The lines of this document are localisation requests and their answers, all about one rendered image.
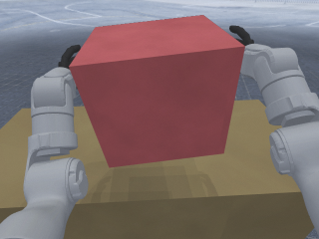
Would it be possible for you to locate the left robot forearm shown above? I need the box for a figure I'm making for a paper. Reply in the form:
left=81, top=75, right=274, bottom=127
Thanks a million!
left=23, top=67, right=78, bottom=203

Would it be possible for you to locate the right robot upper arm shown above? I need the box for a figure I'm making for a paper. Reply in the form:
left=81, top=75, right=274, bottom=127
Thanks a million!
left=269, top=120, right=319, bottom=236

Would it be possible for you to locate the carton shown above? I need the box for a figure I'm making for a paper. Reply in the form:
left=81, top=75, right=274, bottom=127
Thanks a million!
left=69, top=15, right=245, bottom=168

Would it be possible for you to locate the pedestal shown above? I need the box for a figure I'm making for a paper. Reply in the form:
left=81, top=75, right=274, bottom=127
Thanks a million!
left=0, top=100, right=315, bottom=239

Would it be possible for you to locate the left robot upper arm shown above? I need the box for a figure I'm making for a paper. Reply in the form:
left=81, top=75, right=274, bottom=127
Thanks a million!
left=0, top=157, right=89, bottom=239

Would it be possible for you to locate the robot right hand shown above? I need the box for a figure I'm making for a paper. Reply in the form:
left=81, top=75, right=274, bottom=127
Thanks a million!
left=229, top=25, right=254, bottom=46

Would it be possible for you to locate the robot left hand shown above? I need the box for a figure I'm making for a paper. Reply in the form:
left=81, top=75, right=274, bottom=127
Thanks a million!
left=58, top=45, right=81, bottom=89

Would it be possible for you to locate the right robot forearm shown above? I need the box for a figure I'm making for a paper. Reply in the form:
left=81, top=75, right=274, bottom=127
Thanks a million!
left=240, top=44, right=319, bottom=127

